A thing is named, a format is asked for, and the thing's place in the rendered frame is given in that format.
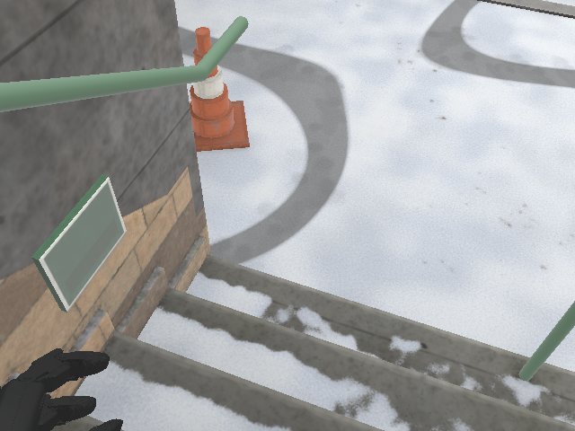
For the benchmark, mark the stairs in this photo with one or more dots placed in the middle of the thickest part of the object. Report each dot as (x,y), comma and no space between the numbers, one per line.
(243,350)

